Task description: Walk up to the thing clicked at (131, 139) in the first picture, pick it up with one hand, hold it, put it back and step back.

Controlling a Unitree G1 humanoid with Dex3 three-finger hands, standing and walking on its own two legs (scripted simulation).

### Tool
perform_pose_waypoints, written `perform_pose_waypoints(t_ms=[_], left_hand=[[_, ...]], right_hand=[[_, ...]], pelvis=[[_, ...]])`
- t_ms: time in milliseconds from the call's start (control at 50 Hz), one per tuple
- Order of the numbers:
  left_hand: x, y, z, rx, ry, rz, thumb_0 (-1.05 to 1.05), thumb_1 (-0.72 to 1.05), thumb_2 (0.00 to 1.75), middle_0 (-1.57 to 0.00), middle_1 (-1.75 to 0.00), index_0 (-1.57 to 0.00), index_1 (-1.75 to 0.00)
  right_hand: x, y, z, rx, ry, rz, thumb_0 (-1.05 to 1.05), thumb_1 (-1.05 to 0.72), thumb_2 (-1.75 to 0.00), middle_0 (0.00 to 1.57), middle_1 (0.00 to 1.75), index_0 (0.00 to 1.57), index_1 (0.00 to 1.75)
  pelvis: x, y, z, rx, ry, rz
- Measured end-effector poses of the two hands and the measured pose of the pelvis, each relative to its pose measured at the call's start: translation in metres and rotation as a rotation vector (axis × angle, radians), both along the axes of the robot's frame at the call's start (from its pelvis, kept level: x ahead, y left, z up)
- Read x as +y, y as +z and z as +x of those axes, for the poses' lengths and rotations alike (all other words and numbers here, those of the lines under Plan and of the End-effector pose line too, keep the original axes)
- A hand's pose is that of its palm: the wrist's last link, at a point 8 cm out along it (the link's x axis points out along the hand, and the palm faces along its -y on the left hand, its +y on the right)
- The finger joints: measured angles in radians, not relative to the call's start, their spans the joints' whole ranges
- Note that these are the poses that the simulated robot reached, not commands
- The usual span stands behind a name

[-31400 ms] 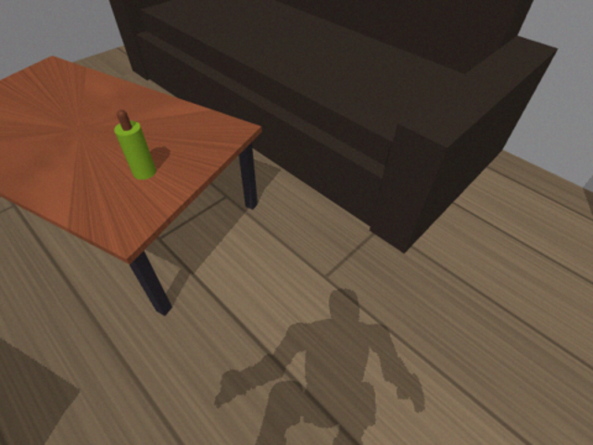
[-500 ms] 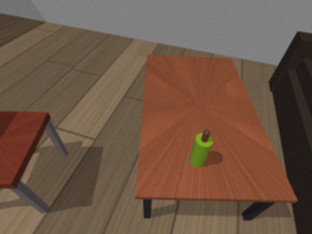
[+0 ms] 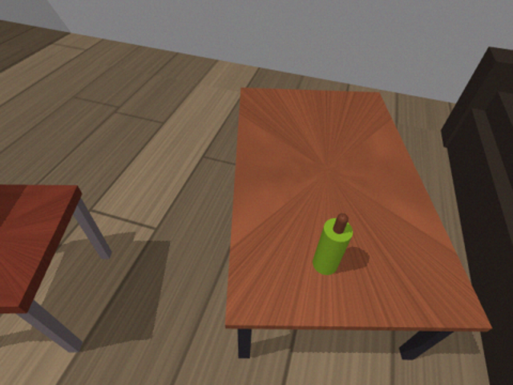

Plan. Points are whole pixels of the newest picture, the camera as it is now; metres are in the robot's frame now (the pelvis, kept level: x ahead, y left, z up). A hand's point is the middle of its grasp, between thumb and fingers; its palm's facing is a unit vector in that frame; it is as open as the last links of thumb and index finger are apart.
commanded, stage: stand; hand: right
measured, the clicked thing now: (333, 242) +0.53 -0.21 -0.25
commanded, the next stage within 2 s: step back in 0.90 s
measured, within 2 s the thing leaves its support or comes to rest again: neither
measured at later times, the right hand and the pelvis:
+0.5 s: hand out of the picture +0.06 -0.24 -0.16, palm faces -0.02 +0.94 -0.34, open 7.4 cm; pelvis +0.00 +0.01 +0.00, yaw +0 degrees
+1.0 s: hand out of the picture +0.08 -0.24 -0.16, palm faces +0.00 +0.94 -0.34, open 7.4 cm; pelvis +0.00 +0.01 -0.01, yaw +0 degrees
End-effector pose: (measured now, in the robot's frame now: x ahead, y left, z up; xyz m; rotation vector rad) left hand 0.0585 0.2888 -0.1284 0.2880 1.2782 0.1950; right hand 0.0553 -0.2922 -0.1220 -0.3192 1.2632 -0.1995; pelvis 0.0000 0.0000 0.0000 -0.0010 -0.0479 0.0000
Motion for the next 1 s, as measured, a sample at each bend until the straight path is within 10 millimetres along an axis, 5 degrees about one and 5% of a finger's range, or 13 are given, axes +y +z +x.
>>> perform_pose_waypoints(t_ms=[900, 1000], left_hand=[[0.019, 0.002, 0.008, -0.001, -0.007, 0.010, 0.01, 0.91, 0.90, -0.20, -0.30, -0.20, -0.29], [0.026, 0.001, 0.013, -0.023, -0.003, 0.033, 0.01, 0.91, 0.90, -0.20, -0.30, -0.20, -0.29]], right_hand=[[0.013, 0.002, 0.011, -0.002, 0.001, 0.002, 0.00, -0.91, -0.90, 0.20, 0.30, 0.20, 0.30], [0.004, 0.000, 0.015, -0.017, -0.020, -0.001, 0.00, -0.91, -0.90, 0.20, 0.30, 0.20, 0.30]], pelvis=[[0.015, 0.001, 0.009, 0.010, 0.003, -0.001], [0.012, -0.005, -0.004, 0.022, 0.001, 0.010]])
